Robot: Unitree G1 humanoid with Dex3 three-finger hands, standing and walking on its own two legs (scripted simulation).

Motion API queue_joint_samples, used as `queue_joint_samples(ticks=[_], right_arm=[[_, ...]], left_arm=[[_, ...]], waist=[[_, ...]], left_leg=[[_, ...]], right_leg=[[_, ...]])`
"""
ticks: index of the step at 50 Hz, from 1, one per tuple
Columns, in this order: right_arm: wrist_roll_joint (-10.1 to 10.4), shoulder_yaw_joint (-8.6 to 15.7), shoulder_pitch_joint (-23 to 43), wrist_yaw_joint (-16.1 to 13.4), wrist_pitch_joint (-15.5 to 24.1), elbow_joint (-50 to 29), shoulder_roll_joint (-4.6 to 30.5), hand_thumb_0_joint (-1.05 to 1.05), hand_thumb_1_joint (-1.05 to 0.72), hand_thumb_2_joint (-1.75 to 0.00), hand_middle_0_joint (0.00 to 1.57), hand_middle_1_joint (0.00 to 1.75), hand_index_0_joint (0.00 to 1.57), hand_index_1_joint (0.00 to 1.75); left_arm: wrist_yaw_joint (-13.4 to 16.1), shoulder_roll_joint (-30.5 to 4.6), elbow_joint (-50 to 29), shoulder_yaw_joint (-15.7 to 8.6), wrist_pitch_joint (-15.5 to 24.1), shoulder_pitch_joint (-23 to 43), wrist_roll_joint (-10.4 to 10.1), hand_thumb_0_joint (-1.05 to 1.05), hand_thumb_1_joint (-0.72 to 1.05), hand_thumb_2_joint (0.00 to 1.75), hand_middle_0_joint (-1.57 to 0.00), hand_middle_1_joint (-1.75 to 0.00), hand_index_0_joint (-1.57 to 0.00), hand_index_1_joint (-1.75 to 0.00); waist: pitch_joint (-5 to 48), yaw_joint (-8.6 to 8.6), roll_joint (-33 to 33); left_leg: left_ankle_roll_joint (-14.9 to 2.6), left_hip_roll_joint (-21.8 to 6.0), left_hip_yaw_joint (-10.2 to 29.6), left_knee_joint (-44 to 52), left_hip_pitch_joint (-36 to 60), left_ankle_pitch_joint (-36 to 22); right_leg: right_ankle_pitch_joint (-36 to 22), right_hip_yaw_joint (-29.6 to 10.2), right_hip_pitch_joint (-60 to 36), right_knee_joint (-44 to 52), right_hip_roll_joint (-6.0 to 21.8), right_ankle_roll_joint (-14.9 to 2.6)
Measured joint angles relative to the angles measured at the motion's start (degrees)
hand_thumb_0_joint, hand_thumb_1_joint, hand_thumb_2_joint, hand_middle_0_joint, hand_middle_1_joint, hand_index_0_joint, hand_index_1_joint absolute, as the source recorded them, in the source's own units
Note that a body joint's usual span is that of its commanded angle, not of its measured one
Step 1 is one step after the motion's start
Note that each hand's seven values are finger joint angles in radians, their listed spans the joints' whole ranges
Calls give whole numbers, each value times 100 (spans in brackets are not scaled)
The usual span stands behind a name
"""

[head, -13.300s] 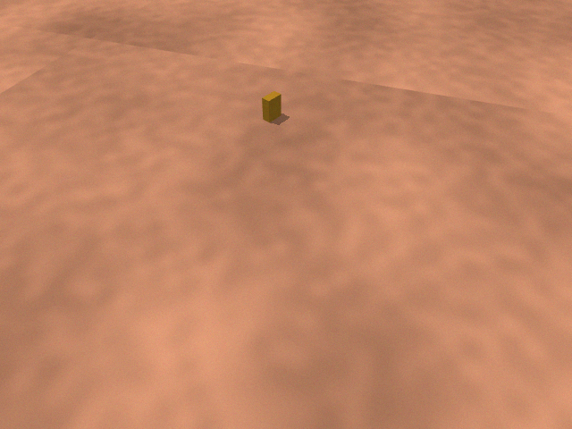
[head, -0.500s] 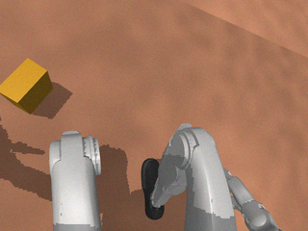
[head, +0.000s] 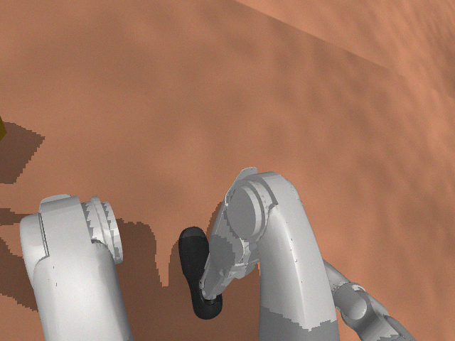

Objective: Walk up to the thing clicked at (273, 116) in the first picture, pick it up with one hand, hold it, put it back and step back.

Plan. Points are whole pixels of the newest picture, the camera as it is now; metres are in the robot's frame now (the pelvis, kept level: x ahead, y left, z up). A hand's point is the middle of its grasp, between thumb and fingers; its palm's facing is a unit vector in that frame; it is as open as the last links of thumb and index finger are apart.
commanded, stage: close in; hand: left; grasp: from the side
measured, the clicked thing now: out of the picture +0.46 +0.31 -0.22
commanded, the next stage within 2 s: rest palm in 0.40 s
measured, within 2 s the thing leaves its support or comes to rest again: neither
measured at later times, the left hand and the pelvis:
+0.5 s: hand out of the picture +0.41 +0.32 -0.17, palm faces +0.46 -0.89 +0.00, open 17.4 cm; pelvis +0.00 +0.00 +0.00, yaw -2 degrees
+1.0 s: hand out of the picture +0.42 +0.32 -0.18, palm faces +0.48 -0.88 -0.01, open 16.3 cm; pelvis +0.00 +0.01 +0.00, yaw -3 degrees
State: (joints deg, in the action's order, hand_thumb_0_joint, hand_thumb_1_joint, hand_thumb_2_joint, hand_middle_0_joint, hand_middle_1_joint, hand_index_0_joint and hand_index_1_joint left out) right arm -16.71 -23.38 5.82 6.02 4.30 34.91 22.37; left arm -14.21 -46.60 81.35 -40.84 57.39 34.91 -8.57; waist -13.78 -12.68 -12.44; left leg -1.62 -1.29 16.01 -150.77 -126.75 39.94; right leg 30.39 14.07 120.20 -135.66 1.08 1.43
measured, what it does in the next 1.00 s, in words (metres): stands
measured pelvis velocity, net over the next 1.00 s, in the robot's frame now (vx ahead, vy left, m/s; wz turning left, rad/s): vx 0.00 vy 0.01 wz -0.05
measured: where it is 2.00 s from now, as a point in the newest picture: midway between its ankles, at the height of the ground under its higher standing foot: (152, 315)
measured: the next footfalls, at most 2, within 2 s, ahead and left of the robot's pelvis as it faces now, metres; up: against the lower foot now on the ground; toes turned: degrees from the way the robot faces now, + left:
none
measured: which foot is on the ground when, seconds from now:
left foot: down 0.00-1.00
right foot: down 0.00-1.00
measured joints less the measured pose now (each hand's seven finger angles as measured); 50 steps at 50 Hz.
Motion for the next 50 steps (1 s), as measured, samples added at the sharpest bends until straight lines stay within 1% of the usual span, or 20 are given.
queue_joint_samples(ticks=[4,9,13,19,23,31,35,42,50], right_arm=[[-52,-74,-30,63,-67,-1,30,0,-95,-91,20,30,21,30],[-111,-199,-33,122,-126,-31,48,0,-95,-91,20,30,21,30],[-176,-305,-4,146,-176,-92,41,0,-94,-91,20,30,21,30],[-270,-404,109,175,-265,-182,36,0,-94,-91,20,30,21,30],[-321,-441,192,196,-311,-196,28,0,-94,-91,20,30,21,30],[-349,-513,341,210,-362,-169,-11,0,-93,-91,20,30,21,30],[-359,-552,423,209,-377,-204,-37,0,-92,-91,20,30,21,30],[-407,-626,466,199,-430,-253,-61,0,-92,-91,20,30,21,30],[-425,-690,449,191,-473,-268,-51,0,-91,-91,20,30,21,30]], left_arm=[[231,23,11,257,150,-83,34,-1,-61,6,-7,-11,-7,-10],[473,52,155,463,343,-60,-38,-1,-61,7,-6,-10,-7,-10],[718,43,276,507,488,6,17,-1,-61,8,-6,-10,-6,-10],[1059,-65,328,537,651,60,215,-1,-59,12,-6,-11,-6,-11],[1231,-118,311,574,724,66,243,-1,-57,14,-6,-11,-6,-11],[1408,-118,381,729,788,96,240,-1,-52,17,-6,-12,-6,-12],[1505,-174,476,719,808,168,252,-1,-49,20,-6,-12,-5,-13],[1581,-296,486,698,856,183,362,-1,-41,23,-6,-12,-5,-13],[1685,-414,609,800,794,243,388,-1,-34,27,-7,-14,-5,-15]], waist=[[-47,-26,1],[-91,-78,-63],[-133,-117,-160],[-264,-140,-249],[-338,-134,-258],[-354,-131,-255],[-374,-149,-296],[-434,-141,-389],[-450,-132,-407]], left_leg=[[-38,-2,18,-14,-12,-57],[-63,-16,56,-43,1,-72],[-39,-15,127,-84,40,-45],[-23,-2,217,-133,58,-11],[-20,3,247,-149,54,23],[-4,10,294,-172,63,98],[-9,1,328,-189,53,101],[-5,-18,373,-207,87,116],[-39,-31,397,-201,82,95]], right_leg=[[-55,16,-28,23,-17,33],[-93,44,-64,40,-47,60],[-100,94,-109,40,-67,60],[-94,160,-150,46,-86,69],[-70,181,-158,52,-94,84],[-15,213,-163,47,-99,90],[-34,237,-159,60,-120,101],[-57,267,-193,81,-152,110],[-89,287,-219,128,-180,134]])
